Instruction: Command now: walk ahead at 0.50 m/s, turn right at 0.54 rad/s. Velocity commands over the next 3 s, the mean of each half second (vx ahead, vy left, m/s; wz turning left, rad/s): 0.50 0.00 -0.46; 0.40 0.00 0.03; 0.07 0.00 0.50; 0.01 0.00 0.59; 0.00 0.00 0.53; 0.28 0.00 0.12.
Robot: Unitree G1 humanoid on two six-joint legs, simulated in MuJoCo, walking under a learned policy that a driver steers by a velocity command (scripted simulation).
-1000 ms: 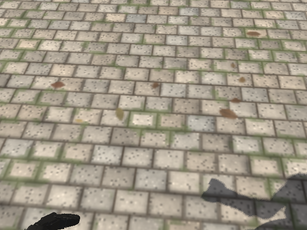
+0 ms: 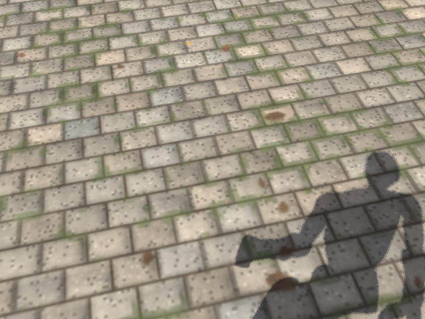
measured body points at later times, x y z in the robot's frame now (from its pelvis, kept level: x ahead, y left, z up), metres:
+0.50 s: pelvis +0.28 -0.04 +0.01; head +0.31 -0.06 +0.46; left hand +0.32 +0.23 -0.12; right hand +0.40 -0.32 -0.11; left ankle +0.48 +0.07 -0.68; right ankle +0.17 -0.08 -0.73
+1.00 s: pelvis +0.53 -0.06 +0.01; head +0.57 -0.07 +0.46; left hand +0.73 +0.14 -0.12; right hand +0.48 -0.32 -0.13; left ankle +0.52 +0.02 -0.73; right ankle +0.63 -0.22 -0.70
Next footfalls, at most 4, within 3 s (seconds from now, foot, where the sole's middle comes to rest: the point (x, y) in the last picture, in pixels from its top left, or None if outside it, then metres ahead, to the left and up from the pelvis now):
0.08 right None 0.21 -0.08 -0.77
0.64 left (212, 283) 0.56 0.01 -0.77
1.10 right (272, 242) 0.69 -0.20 -0.77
1.52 left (209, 273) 0.59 0.02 -0.77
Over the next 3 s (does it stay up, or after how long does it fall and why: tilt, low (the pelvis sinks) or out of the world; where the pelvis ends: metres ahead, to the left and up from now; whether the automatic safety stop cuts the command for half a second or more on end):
stays up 0.63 -0.02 0.00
